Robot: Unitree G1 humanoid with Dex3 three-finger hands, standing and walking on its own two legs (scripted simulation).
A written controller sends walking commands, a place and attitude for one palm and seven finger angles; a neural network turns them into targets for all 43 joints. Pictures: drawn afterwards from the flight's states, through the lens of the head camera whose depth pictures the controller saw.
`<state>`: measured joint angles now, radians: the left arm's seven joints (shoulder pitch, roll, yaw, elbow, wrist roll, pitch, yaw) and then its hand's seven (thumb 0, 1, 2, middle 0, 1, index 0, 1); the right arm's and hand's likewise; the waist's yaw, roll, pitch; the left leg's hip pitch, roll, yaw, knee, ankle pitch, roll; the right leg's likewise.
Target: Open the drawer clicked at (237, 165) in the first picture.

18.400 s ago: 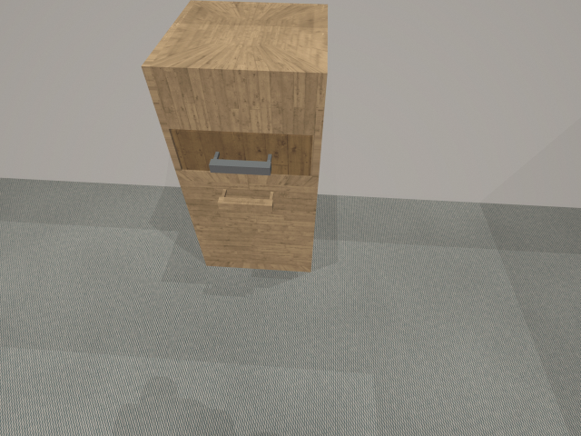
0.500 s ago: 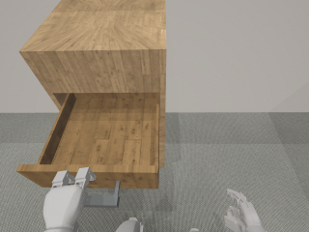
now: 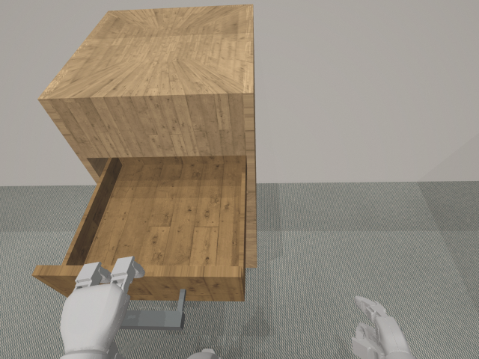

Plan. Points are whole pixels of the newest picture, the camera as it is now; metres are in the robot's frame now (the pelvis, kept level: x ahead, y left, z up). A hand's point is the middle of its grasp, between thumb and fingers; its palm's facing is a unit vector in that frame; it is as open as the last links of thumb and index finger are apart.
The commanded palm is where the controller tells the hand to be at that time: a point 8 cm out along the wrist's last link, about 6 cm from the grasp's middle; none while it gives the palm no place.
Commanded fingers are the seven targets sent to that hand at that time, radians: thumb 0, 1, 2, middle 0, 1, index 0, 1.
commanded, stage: lift the hand off the handle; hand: left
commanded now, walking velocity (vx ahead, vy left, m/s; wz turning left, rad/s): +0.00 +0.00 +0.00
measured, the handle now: (141, 306) +0.23 +0.22 -0.10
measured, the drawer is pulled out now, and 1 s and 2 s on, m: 0.30 0.30 0.30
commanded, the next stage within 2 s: draw the hand back to the body in 0.78 s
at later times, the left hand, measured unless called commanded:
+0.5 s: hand (110, 306) +0.20 +0.22 +0.03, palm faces +0.00 -0.14 -0.99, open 13.8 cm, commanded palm +0.17 +0.21 +0.09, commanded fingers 0.00 -0.50 0.30 -0.30 -1.20 -0.30 -1.20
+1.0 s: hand (101, 306) +0.19 +0.22 +0.05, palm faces +0.01 -0.15 -0.99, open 13.8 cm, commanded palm +0.17 +0.23 +0.11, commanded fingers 0.00 -0.50 0.30 -0.30 -1.20 -0.30 -1.20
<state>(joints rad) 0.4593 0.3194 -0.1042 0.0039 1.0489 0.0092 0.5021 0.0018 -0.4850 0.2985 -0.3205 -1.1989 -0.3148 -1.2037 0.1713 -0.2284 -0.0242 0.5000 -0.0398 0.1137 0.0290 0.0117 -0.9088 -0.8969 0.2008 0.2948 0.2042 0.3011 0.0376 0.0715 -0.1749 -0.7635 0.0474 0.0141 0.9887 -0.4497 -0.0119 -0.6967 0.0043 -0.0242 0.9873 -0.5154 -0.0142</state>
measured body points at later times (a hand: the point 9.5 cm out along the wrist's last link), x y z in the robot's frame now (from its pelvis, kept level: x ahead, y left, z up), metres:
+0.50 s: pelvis +0.01 +0.00 +0.02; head +0.03 -0.04 +0.46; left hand +0.19 +0.22 +0.08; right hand +0.21 -0.22 -0.08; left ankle +0.02 +0.13 -0.68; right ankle -0.02 -0.11 -0.68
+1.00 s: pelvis +0.01 +0.00 +0.02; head +0.03 -0.03 +0.47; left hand +0.18 +0.22 +0.10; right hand +0.21 -0.22 -0.07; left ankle +0.02 +0.13 -0.68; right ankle -0.02 -0.11 -0.68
